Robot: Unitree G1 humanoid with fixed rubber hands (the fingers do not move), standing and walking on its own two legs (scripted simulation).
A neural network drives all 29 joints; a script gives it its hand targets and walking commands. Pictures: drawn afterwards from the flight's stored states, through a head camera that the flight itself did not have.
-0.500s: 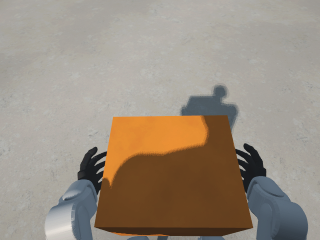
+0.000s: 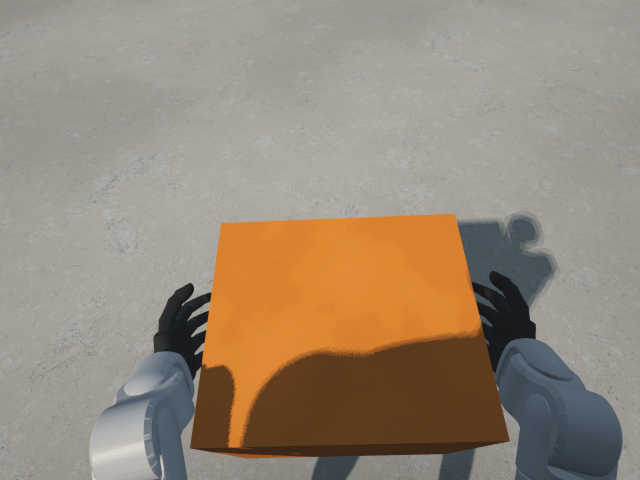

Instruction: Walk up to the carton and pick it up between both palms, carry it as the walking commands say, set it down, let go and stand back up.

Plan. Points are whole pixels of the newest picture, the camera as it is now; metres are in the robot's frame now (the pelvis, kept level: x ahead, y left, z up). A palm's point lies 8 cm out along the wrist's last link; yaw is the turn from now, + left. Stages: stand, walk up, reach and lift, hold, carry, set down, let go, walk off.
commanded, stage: carry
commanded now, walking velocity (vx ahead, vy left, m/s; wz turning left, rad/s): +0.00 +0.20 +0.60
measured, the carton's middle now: (341, 346) +0.26 -0.01 +0.03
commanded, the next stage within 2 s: none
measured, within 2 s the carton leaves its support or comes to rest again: neither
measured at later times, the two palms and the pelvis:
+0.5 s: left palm out of the picture +0.09 +0.34 +0.10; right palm (337, 379) +0.20 +0.00 +0.10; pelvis -0.07 +0.11 +0.01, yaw +17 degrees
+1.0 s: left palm out of the picture -0.03 +0.46 +0.11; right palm out of the picture +0.10 +0.13 +0.09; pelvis -0.17 +0.21 +0.01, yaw +22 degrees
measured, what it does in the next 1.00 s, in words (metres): steps to the left, turning left: right foot, then left foot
